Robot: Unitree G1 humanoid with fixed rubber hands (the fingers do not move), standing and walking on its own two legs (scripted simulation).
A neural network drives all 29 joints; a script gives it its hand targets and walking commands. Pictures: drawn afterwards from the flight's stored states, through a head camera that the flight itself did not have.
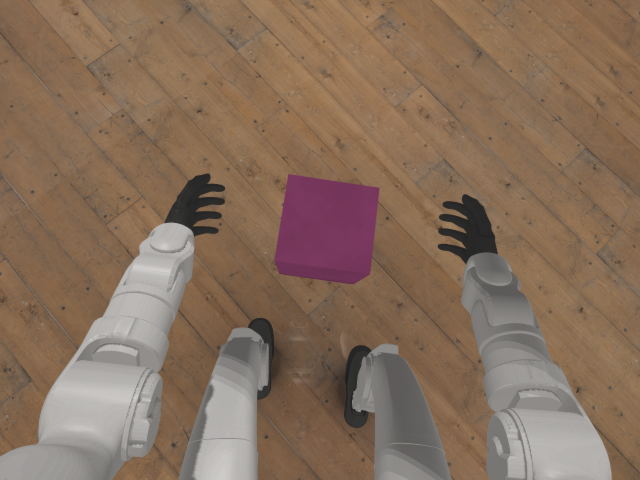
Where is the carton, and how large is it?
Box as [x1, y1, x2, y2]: [274, 174, 379, 283]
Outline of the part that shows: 288,174 274,260 279,273 347,283 354,283 369,274 379,188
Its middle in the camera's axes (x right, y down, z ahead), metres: +0.01 -0.02 +0.97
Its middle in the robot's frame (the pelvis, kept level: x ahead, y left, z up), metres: +0.49 -0.02 -0.56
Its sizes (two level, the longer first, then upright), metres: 0.210 0.200 0.250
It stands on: the floor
